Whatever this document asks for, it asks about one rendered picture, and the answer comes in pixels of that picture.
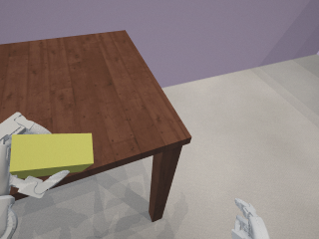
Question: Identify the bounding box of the robot left forearm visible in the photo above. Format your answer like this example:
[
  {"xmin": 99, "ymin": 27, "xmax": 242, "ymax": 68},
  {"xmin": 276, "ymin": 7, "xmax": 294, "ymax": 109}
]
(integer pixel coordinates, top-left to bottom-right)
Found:
[{"xmin": 0, "ymin": 195, "xmax": 18, "ymax": 239}]

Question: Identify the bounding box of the sponge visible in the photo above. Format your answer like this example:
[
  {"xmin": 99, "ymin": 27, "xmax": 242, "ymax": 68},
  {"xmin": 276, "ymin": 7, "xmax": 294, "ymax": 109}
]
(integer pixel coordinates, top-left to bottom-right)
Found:
[{"xmin": 9, "ymin": 133, "xmax": 94, "ymax": 179}]

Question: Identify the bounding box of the left robot hand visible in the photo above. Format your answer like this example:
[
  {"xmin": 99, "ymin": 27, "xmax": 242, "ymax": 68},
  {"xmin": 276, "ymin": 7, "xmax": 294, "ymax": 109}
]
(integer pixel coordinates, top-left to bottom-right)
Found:
[{"xmin": 0, "ymin": 112, "xmax": 70, "ymax": 199}]

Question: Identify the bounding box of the right robot hand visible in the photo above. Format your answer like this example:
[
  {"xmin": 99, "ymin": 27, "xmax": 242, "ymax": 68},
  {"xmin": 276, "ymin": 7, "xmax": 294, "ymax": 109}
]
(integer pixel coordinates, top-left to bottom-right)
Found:
[{"xmin": 231, "ymin": 198, "xmax": 271, "ymax": 239}]

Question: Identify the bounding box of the table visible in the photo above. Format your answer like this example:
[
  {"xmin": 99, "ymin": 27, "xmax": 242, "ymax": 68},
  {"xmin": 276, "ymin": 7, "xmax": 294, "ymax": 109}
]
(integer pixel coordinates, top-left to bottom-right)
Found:
[{"xmin": 0, "ymin": 30, "xmax": 192, "ymax": 222}]

